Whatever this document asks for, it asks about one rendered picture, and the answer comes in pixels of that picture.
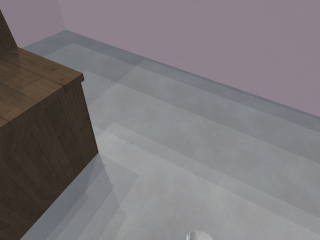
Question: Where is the table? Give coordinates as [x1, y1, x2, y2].
[0, 10, 99, 240]

